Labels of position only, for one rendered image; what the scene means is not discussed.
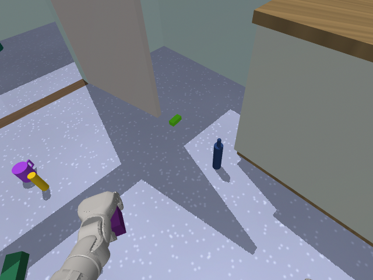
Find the left robot hand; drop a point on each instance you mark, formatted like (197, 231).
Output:
(104, 203)

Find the left robot arm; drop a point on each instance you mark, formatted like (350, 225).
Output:
(90, 253)

